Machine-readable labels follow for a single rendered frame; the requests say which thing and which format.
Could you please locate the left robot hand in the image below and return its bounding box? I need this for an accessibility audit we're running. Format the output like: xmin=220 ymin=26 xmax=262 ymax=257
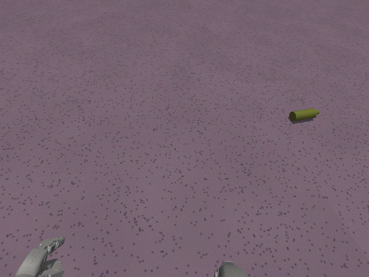
xmin=15 ymin=237 xmax=65 ymax=277

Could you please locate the bottle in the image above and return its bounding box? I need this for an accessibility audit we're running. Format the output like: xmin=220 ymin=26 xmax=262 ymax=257
xmin=289 ymin=108 xmax=319 ymax=121

